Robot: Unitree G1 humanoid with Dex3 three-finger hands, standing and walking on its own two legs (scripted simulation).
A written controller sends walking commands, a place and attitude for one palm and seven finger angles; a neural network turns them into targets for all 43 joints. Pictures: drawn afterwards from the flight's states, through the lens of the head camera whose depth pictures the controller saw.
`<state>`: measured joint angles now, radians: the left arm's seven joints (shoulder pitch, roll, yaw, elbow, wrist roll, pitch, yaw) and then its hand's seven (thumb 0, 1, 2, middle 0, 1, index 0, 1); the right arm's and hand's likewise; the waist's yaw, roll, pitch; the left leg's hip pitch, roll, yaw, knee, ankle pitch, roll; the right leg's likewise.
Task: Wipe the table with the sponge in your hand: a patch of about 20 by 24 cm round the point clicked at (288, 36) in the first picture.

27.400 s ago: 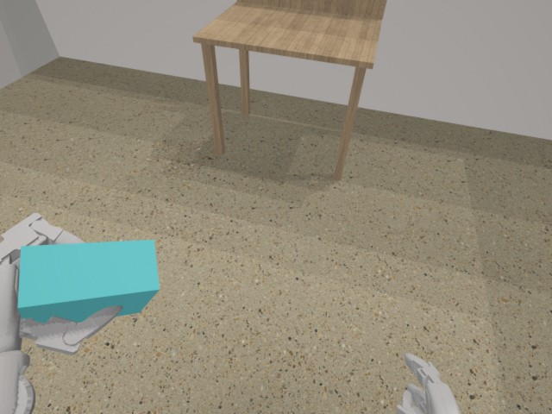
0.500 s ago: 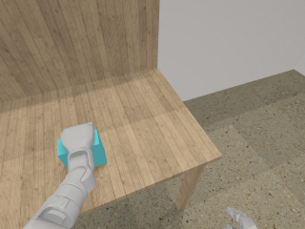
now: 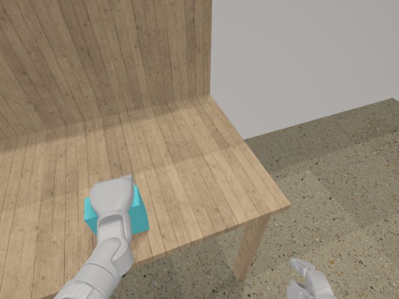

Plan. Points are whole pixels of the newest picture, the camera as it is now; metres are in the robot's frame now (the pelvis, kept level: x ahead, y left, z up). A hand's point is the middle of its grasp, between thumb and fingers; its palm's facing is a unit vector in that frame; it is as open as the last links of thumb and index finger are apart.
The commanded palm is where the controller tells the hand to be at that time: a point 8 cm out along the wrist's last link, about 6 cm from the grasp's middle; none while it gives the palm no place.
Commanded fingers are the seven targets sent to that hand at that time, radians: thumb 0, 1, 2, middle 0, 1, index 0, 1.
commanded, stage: wipe back along the middle lane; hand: left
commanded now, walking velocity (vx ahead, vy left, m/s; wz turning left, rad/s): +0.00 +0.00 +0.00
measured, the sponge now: (121, 218) +0.30 +0.23 -0.05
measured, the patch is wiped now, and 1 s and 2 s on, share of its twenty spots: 0.80 0.80 0.85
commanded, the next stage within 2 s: slide across to the third lane in 0.68 s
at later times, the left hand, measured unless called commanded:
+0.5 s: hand (123, 216) +0.29 +0.21 -0.01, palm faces -0.04 -0.05 -1.00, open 9.5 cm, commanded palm +0.24 +0.19 +0.02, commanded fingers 0.00 0.10 1.30 -1.20 -1.60 -1.20 -1.60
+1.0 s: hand (125, 217) +0.28 +0.21 -0.01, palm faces -0.07 -0.05 -1.00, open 9.4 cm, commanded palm +0.25 +0.17 +0.03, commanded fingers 0.00 0.10 1.30 -1.20 -1.60 -1.20 -1.60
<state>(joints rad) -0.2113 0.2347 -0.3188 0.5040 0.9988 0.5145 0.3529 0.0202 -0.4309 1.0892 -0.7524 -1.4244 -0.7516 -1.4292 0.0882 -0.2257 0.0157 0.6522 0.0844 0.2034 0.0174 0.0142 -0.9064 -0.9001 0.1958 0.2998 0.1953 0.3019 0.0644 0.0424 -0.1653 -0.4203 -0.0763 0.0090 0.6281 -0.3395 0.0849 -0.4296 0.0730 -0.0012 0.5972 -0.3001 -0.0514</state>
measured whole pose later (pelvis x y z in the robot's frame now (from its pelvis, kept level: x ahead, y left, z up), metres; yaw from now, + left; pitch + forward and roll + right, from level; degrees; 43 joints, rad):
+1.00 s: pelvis -0.01 -0.03 +0.00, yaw +0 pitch +6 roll +0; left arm -0.16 0.25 -0.29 0.48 0.97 0.50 0.34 0.02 -0.43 1.09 -0.75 -1.43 -0.75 -1.43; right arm 0.08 -0.24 0.00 0.67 0.09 0.17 -0.02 0.02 -0.91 -0.90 0.20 0.30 0.19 0.30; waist 0.06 0.04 -0.15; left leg -0.40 -0.05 0.01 0.60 -0.31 0.05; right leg -0.42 0.10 0.00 0.58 -0.28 -0.08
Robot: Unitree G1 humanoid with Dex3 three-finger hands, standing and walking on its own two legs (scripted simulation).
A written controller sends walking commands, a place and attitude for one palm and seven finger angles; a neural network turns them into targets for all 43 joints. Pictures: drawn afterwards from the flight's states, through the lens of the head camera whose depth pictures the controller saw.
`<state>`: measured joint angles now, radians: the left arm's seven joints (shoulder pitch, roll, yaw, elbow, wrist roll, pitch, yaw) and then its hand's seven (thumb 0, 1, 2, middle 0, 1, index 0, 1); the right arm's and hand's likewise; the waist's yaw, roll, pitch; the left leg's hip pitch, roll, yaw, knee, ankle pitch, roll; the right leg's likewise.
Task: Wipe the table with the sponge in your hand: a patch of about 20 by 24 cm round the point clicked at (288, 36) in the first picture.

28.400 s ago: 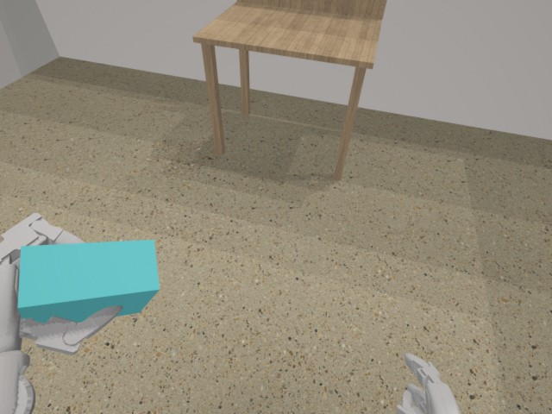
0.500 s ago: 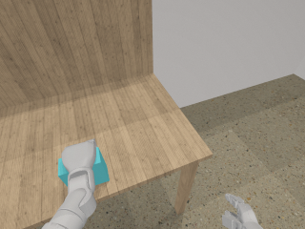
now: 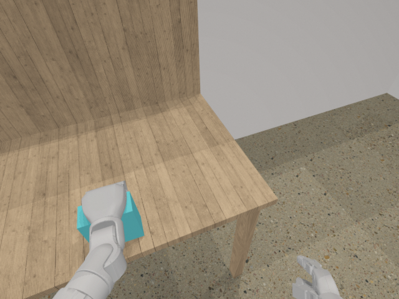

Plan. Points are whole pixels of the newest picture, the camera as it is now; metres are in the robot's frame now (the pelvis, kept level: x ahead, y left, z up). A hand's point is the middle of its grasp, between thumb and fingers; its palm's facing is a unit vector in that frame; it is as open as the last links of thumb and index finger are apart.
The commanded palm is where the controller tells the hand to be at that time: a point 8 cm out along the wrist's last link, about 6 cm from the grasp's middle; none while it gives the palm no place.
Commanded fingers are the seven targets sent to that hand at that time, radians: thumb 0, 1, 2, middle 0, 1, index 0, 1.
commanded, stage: slide across to the third lane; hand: left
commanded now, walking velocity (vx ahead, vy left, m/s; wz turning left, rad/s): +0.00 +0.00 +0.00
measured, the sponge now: (115, 226) +0.29 +0.24 -0.05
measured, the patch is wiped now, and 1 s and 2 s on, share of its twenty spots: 0.80 0.85 0.85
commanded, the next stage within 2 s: wipe forward along the third lane in 1.42 s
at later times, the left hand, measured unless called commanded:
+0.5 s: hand (132, 207) +0.31 +0.20 -0.01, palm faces -0.07 -0.03 -1.00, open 9.4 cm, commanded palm +0.28 +0.16 +0.04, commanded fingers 0.00 0.10 1.30 -1.20 -1.60 -1.20 -1.60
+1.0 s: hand (139, 205) +0.32 +0.18 -0.01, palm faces -0.08 -0.03 -1.00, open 9.4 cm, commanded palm +0.29 +0.16 +0.03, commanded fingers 0.00 0.10 1.30 -1.20 -1.60 -1.20 -1.60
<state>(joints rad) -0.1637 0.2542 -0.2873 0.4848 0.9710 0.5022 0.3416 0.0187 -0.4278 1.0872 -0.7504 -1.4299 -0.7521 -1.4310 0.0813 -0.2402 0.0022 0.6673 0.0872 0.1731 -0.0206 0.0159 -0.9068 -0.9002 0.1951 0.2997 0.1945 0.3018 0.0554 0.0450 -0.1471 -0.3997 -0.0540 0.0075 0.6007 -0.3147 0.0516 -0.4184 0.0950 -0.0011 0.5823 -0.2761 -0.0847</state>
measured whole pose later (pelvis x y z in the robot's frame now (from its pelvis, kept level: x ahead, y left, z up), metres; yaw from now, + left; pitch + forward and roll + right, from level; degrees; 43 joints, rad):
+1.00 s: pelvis -0.01 +0.00 +0.00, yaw +1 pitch +7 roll +0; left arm -0.41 0.13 -0.40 0.78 0.93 0.53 0.42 0.02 -0.45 1.09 -0.77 -1.42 -0.78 -1.41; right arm 0.07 -0.23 -0.01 0.72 0.08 0.20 0.00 0.02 -0.91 -0.90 0.19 0.30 0.19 0.30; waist 0.04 0.03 -0.15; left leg -0.41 -0.06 -0.01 0.59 -0.29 0.05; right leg -0.43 0.09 -0.02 0.56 -0.25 -0.09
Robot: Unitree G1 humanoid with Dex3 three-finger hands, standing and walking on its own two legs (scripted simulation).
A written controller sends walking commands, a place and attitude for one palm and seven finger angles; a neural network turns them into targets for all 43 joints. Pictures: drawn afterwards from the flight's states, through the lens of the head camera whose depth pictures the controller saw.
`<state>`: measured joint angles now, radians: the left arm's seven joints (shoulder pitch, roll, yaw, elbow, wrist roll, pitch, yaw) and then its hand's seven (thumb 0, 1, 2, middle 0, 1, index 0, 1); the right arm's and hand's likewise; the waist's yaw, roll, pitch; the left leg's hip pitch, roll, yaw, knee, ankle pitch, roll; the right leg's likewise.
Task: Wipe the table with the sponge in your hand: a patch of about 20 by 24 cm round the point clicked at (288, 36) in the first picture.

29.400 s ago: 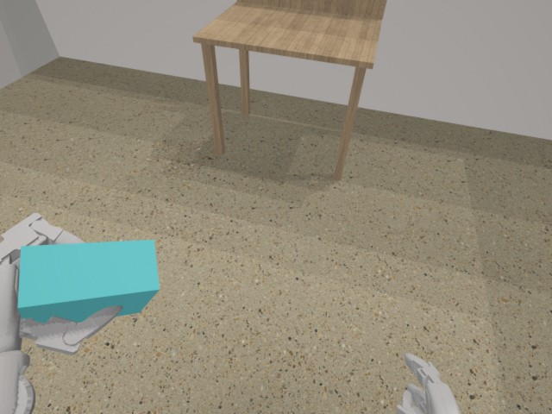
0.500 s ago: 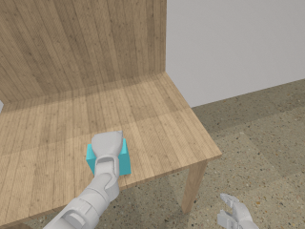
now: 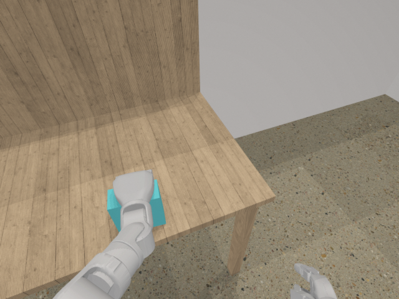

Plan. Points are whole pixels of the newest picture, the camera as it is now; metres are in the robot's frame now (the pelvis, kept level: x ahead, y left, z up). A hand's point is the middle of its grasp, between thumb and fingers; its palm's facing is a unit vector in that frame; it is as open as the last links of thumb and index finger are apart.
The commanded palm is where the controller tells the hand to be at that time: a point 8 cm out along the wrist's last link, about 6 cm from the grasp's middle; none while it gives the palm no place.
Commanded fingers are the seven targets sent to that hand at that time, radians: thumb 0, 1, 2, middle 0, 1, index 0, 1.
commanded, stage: slide across to the third lane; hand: left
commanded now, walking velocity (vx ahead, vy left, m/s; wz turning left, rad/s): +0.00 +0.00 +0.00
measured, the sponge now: (139, 212) +0.33 +0.19 -0.05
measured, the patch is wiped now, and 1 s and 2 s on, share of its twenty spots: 0.85 0.85 0.95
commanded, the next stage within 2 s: wipe forward along the third lane in 0.42 s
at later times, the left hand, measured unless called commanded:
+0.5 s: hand (141, 200) +0.34 +0.18 -0.01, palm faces -0.08 -0.03 -1.00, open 9.4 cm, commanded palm +0.30 +0.15 +0.03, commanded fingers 0.00 0.10 1.30 -1.20 -1.60 -1.20 -1.60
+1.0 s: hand (144, 191) +0.36 +0.18 -0.01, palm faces -0.09 +0.00 -1.00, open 9.4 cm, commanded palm +0.35 +0.17 +0.01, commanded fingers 0.00 0.10 1.30 -1.20 -1.60 -1.20 -1.60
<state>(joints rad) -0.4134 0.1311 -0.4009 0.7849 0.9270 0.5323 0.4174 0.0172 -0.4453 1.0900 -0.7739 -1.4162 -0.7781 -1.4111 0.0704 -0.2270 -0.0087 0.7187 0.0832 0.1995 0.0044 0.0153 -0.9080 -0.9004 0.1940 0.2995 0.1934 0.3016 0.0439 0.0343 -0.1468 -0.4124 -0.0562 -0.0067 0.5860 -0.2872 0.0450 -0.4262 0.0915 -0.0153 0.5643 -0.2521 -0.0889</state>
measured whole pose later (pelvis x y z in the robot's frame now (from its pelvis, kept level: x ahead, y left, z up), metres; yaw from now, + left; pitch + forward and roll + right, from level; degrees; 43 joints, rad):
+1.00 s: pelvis -0.01 -0.01 -0.01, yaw +1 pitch +11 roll +0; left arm -0.62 0.12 -0.30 1.02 0.96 0.49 0.44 0.01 -0.48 1.11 -0.81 -1.39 -0.81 -1.39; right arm 0.08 -0.21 0.01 0.74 0.06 0.17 -0.03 0.01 -0.91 -0.90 0.20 0.30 0.20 0.30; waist 0.01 0.02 -0.17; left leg -0.55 -0.05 -0.02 0.66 -0.29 0.03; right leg -0.57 0.09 -0.03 0.63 -0.26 -0.10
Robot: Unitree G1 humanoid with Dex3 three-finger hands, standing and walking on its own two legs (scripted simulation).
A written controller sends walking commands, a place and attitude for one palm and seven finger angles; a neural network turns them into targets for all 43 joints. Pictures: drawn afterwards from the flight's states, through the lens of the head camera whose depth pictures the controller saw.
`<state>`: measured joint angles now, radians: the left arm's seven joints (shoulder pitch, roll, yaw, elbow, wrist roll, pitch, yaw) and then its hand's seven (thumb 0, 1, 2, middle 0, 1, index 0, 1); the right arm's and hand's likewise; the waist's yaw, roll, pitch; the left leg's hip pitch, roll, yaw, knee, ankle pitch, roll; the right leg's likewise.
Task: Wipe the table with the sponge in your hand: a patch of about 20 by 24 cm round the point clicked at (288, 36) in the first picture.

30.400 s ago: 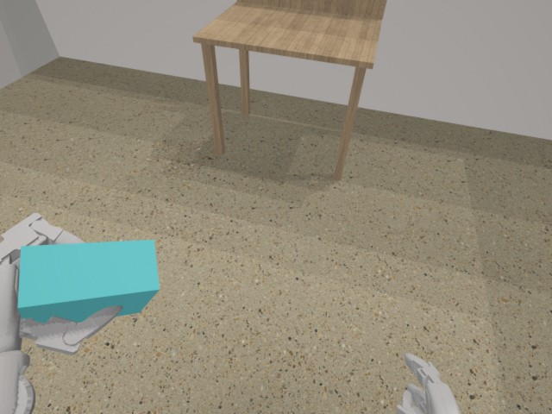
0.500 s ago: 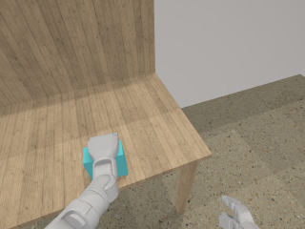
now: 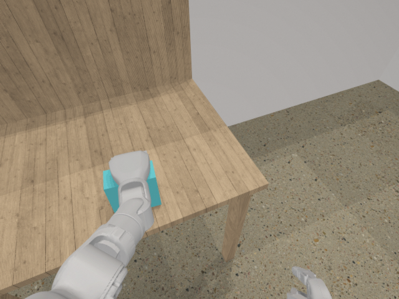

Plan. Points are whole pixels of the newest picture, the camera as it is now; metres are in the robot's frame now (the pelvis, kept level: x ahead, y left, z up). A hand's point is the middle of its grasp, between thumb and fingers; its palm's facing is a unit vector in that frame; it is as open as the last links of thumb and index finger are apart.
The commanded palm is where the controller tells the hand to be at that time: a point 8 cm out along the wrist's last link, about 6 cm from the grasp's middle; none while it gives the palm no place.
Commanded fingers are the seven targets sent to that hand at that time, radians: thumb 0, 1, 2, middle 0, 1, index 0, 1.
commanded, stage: wipe forward along the third lane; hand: left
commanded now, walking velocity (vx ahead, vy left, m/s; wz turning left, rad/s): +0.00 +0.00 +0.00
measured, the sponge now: (135, 193) +0.37 +0.19 -0.04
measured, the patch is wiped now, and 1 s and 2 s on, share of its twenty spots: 0.85 0.95 1.00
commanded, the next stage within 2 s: wipe back along the third lane in 1.14 s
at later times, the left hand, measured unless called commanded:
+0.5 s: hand (134, 162) +0.43 +0.20 +0.00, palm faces -0.11 +0.01 -0.99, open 9.4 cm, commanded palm +0.42 +0.20 +0.03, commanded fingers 0.00 0.10 1.30 -1.20 -1.60 -1.20 -1.60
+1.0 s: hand (128, 149) +0.48 +0.22 +0.00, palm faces -0.10 +0.00 -0.99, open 9.4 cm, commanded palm +0.46 +0.22 +0.02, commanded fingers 0.00 0.10 1.30 -1.20 -1.60 -1.20 -1.60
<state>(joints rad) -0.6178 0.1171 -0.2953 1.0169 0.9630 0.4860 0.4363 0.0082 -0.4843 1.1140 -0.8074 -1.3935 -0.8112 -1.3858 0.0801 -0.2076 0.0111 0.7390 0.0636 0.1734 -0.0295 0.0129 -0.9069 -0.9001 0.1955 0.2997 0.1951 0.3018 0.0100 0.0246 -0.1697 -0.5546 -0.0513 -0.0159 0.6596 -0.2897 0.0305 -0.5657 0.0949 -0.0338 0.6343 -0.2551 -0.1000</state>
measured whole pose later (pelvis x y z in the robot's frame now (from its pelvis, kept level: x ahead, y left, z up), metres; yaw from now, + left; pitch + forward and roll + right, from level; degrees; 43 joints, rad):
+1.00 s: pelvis +0.00 +0.00 -0.02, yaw -2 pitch +20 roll -1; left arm -0.93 0.36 -0.09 1.29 0.99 0.38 0.41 0.01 -0.51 1.13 -0.82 -1.38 -0.83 -1.38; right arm 0.22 -0.24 0.02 0.74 0.05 0.06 0.00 0.01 -0.91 -0.90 0.20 0.30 0.20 0.30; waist -0.13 0.03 -0.19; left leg -0.79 -0.02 -0.01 0.78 -0.34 0.03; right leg -0.78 0.13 -0.03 0.70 -0.26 -0.10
